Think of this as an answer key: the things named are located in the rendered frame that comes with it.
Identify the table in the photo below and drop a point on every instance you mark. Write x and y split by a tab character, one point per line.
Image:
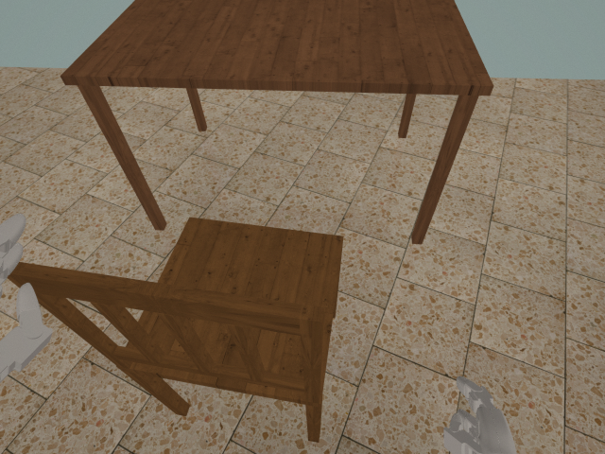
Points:
354	46

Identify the left robot hand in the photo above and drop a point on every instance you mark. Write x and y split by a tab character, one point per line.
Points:
23	343

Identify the right robot hand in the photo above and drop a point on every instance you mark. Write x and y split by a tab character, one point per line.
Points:
487	433

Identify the chair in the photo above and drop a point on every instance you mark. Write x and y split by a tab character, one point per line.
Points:
238	307

